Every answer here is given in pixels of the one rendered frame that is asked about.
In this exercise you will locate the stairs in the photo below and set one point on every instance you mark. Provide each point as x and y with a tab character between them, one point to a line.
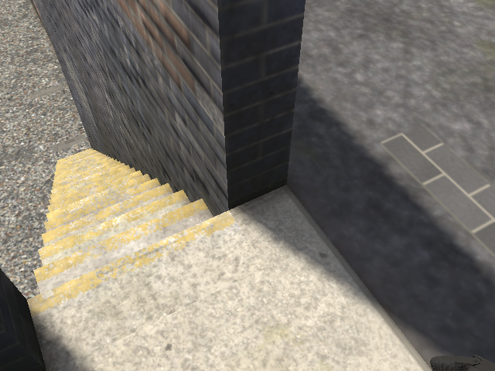
102	210

